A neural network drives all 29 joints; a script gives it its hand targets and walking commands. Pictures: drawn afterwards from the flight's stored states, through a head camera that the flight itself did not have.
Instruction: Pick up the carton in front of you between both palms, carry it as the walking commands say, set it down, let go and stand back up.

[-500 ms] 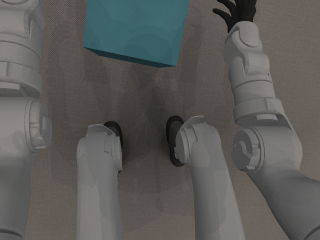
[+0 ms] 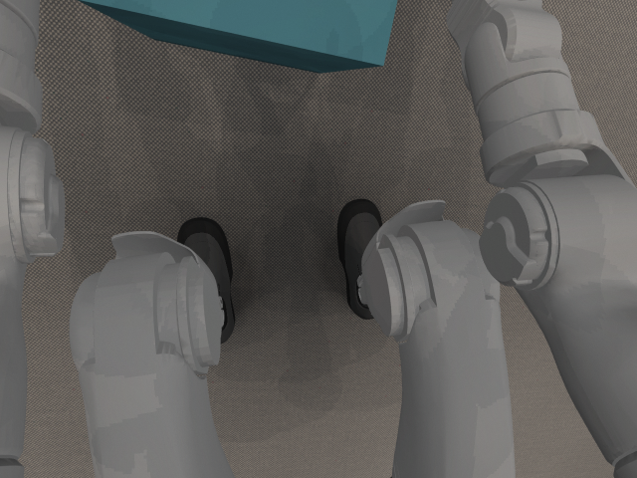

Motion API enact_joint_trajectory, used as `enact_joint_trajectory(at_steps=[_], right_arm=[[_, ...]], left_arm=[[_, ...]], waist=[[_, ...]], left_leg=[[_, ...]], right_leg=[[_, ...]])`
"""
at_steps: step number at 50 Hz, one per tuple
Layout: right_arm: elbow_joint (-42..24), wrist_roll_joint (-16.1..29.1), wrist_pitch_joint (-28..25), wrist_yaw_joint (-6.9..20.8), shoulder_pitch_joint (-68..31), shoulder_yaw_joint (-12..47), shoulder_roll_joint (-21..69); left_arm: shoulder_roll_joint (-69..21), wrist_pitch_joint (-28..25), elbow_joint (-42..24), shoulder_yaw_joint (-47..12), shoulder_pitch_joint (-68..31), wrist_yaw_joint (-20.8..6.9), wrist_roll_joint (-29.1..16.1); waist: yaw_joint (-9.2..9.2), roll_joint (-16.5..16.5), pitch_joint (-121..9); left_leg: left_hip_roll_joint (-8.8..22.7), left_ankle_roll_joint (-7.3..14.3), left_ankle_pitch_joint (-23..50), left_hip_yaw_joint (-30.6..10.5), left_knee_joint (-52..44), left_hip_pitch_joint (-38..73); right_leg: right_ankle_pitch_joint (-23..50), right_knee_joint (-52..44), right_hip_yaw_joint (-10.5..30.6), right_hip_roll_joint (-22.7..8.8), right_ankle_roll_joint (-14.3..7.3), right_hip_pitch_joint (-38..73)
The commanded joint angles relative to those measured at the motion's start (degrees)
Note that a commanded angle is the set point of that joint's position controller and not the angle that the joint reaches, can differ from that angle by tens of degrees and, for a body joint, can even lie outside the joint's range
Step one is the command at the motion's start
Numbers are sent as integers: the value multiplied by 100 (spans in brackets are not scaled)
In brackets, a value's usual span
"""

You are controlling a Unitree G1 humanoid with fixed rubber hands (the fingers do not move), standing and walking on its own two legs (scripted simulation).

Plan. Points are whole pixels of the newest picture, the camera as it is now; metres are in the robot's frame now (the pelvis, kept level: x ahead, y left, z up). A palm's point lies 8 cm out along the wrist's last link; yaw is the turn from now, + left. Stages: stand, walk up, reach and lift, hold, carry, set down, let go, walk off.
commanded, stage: reach and lift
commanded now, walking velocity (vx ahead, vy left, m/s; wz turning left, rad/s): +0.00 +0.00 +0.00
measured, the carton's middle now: out of the picture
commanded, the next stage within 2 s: none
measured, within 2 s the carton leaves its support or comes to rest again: leaves its support in 0.68 s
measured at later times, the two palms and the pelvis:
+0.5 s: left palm out of the picture +0.58 +0.18 -0.17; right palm out of the picture +0.54 -0.13 -0.17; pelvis -0.01 +0.00 +0.00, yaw +0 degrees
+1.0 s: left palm out of the picture +0.53 +0.19 -0.05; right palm out of the picture +0.52 -0.11 -0.05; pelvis +0.00 -0.01 +0.04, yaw +4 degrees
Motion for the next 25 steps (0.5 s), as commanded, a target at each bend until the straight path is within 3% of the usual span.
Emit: enact_joint_trajectory(at_steps=[1, 7, 13, 18, 20, 21, 23, 25], right_arm=[[-538, 91, -145, -1, -1055, 87, -543], [-461, -183, -157, -12, -871, -127, -497], [-460, -130, -139, -10, -1152, -32, -305], [-495, -137, -101, 50, -1538, 109, 317], [-434, -401, -62, 130, -1605, -34, 790], [-466, -551, -7, 282, -1820, -29, 1490], [-640, -718, 186, 806, -2608, 202, 3369], [-834, -900, 402, 1263, -2892, 174, 4353]], left_arm=[[437, -139, -607, 102, -1730, 60, 8], [233, -125, -347, 274, -1370, 16, 175], [149, -136, -441, 182, -1686, -11, 157], [-512, -107, -362, -19, -2113, -69, 147], [-1170, -61, -323, -19, -2223, -182, 247], [-2002, -10, -376, -112, -2376, -361, 303], [-3981, 127, -482, -209, -2654, -876, 454], [-5046, 312, -638, 18, -2350, -1267, 683]], waist=[[-92, 1167, -8047], [-168, 1045, -7283], [-129, 1016, -7105], [-59, 1007, -6985], [-195, 1005, -6813], [-263, 1070, -6680], [-172, 1121, -6562], [-61, 1115, -6390]], left_leg=[[22, -152, 2784, 47, -854, 4622], [10, -165, 2173, 44, -956, 3787], [25, -132, 1686, 82, -1098, 3483], [-39, -98, 1433, 101, -1170, 3552], [-106, -113, 1344, 79, -1171, 3535], [-160, -103, 1318, 60, -1155, 3521], [-274, -56, 1443, 69, -1076, 3373], [-372, -35, 1537, 156, -1036, 3144]], right_leg=[[2637, -629, -647, 45, -27, 3029], [2306, -728, -566, 53, -39, 2873], [2045, -820, -524, 49, -59, 3026], [1878, -840, -530, 162, -97, 3230], [1798, -851, -558, 230, -110, 3284], [1741, -854, -553, 284, -137, 3249], [1721, -769, -550, 400, -192, 3080], [1651, -649, -572, 487, -238, 2862]])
